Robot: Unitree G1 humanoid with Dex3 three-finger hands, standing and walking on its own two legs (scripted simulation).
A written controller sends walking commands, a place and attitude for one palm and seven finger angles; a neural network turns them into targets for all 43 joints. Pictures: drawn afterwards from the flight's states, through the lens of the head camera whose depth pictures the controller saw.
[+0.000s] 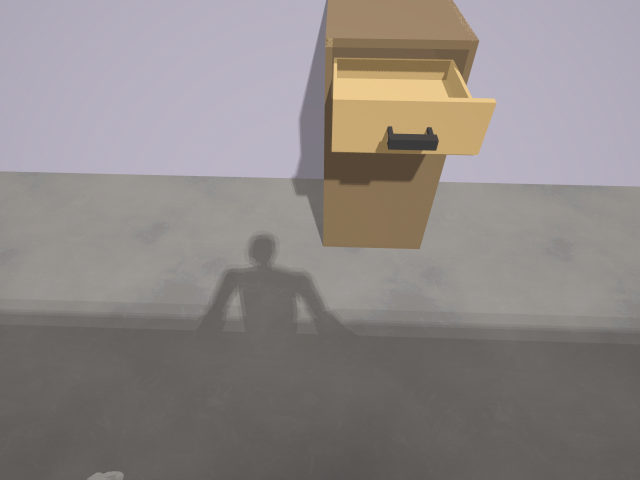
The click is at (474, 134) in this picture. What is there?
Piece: drawer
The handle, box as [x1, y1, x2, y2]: [387, 126, 438, 150]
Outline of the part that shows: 388,126 388,149 436,149 438,140 436,135 432,133 431,127 427,127 426,134 393,134 391,126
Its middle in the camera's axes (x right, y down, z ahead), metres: +0.21 -0.24 +0.90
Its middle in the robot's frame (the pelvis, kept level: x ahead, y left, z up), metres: +0.84 -0.16 -0.01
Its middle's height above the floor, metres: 0.76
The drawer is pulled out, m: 0.29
